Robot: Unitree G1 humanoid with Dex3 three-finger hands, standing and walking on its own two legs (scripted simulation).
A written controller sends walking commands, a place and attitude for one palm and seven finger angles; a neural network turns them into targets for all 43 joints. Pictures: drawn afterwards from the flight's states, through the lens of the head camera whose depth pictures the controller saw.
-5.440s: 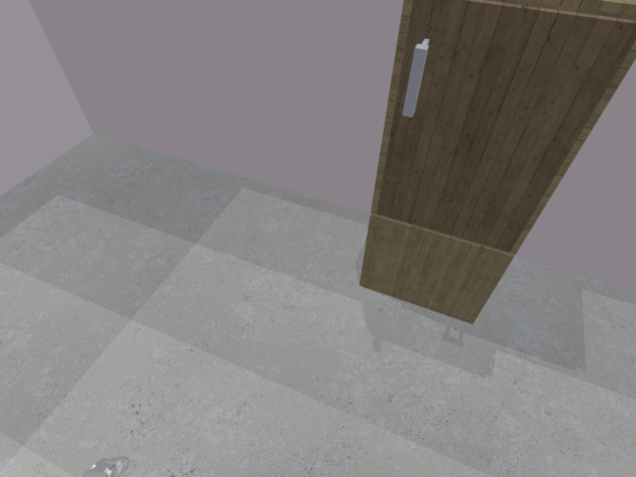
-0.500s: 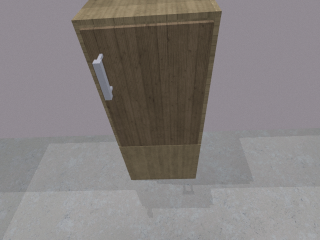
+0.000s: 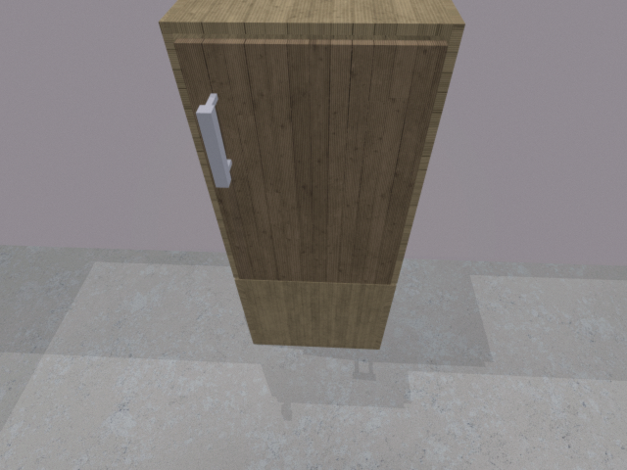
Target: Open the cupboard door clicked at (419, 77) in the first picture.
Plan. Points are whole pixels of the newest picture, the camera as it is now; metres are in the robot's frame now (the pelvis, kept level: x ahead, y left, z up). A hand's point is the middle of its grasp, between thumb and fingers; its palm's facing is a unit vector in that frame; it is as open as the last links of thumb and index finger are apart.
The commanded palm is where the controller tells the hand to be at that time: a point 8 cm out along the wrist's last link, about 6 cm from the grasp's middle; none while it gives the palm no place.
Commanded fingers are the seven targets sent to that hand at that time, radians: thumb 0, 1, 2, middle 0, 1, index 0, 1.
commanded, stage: come to a stop and stand still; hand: left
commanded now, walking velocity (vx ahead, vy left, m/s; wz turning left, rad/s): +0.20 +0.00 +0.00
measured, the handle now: (218, 141) +0.58 +0.20 +0.11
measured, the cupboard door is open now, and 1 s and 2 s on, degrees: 0 0 0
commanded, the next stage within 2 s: look again from close up in 1.72 s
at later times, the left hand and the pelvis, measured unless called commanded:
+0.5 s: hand out of the picture +0.07 +0.19 -0.18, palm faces +0.04 -0.97 -0.23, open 7.3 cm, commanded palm none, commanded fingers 0.00 0.90 0.90 -0.20 -0.30 -0.20 -0.30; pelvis +0.05 +0.01 +0.00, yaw -1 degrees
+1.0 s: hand out of the picture +0.04 +0.19 -0.17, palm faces +0.00 -0.98 -0.19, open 7.3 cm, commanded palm none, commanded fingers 0.00 0.90 0.90 -0.20 -0.30 -0.20 -0.30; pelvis +0.02 +0.02 +0.00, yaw -2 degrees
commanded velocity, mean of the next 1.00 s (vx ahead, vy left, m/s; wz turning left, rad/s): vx -0.03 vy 0.00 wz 0.00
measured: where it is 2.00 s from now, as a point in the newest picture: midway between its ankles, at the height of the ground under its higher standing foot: outside the picture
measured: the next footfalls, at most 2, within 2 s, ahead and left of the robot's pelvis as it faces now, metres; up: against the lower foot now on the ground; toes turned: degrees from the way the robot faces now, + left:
left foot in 0.44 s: +0.10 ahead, +0.12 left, +0.00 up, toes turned +1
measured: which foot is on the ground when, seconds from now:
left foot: down 0.00-0.22, up 0.24-0.42, down 0.44-1.00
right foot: down 0.00-1.00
